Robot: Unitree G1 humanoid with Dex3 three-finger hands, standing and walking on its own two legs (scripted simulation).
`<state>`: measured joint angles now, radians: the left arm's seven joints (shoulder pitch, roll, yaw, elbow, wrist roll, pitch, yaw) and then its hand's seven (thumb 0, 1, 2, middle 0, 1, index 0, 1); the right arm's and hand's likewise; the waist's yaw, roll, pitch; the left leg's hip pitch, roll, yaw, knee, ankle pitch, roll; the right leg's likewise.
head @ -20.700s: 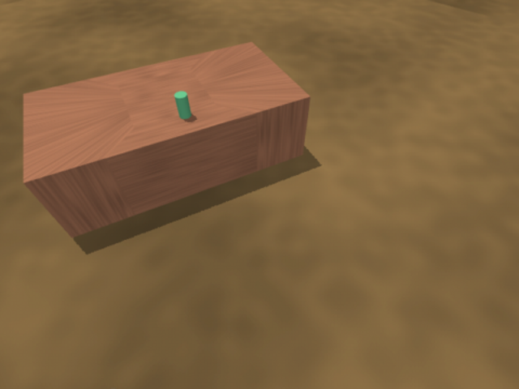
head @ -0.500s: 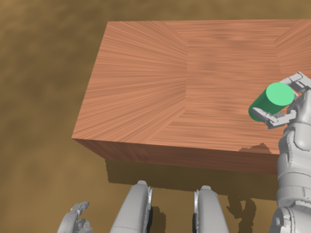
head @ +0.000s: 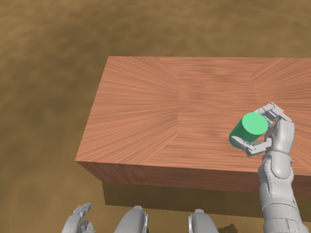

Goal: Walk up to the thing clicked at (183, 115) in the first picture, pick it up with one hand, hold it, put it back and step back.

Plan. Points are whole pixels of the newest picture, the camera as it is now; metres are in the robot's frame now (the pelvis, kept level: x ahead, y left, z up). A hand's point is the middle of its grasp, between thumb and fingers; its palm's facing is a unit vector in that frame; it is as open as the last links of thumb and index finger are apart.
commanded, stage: lift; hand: right
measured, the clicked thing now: (246, 132) +0.36 -0.19 +0.03
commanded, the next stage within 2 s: hold in 0.54 s
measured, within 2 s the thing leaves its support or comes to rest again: neither
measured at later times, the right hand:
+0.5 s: hand (253, 123) +0.36 -0.19 +0.07, palm faces +0.29 +0.96 +0.00, open 9.5 cm
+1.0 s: hand (256, 123) +0.35 -0.19 +0.09, palm faces +0.29 +0.96 +0.00, open 9.5 cm
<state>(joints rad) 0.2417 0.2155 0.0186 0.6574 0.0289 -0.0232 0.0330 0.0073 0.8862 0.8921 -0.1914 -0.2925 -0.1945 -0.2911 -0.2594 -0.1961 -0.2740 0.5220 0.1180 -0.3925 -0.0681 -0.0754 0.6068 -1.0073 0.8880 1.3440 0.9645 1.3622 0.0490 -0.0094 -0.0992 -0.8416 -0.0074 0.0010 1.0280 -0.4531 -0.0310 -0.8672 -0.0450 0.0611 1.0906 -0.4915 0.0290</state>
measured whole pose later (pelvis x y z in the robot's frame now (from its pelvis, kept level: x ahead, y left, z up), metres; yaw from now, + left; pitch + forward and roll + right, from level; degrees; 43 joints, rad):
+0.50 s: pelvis +0.01 +0.00 +0.02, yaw +0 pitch +10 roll +2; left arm 0.24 0.21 0.02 0.66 0.03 -0.01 0.04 0.01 0.89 0.89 -0.19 -0.29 -0.19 -0.29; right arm -0.17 -0.16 -0.21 0.46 0.12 -0.39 -0.10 -0.06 0.58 -0.99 0.88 1.32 0.95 1.34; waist 0.03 -0.01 -0.07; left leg -0.66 0.00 -0.01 0.90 -0.42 -0.03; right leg -0.67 -0.04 0.05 0.95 -0.45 0.03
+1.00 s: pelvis +0.01 +0.00 +0.04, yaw -1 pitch +7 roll +2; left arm 0.24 0.20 0.02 0.67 0.02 0.00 0.05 0.01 0.90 0.89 -0.20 -0.30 -0.20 -0.30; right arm -0.13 -0.14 -0.17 0.40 0.11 -0.36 -0.12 -0.06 0.61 -1.01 0.90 1.33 0.97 1.35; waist 0.02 -0.01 -0.05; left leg -0.56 0.01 -0.01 0.82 -0.40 -0.03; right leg -0.58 -0.04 0.04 0.87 -0.43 0.03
